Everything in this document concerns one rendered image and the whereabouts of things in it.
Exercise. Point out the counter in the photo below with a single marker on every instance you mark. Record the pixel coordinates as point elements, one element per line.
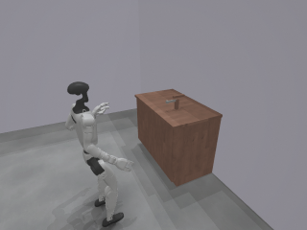
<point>181,136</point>

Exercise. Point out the robot left hand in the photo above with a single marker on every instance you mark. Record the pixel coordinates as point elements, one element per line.
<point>100,109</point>

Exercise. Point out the left robot upper arm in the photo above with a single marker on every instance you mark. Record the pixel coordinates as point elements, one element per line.
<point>69,123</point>

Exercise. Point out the tap lever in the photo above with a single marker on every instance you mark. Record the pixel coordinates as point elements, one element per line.
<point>171,101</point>

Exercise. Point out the right robot upper arm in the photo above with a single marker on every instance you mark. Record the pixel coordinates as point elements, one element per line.
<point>88,123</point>

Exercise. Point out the robot right forearm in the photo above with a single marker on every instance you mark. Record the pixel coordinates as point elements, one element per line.
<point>98,153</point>

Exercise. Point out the right robot foot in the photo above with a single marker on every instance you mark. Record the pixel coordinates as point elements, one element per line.
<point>115,218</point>

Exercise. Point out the robot right hand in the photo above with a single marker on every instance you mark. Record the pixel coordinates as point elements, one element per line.
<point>122,163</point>

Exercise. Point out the left robot shin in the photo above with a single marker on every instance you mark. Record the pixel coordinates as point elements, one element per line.
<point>101,188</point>

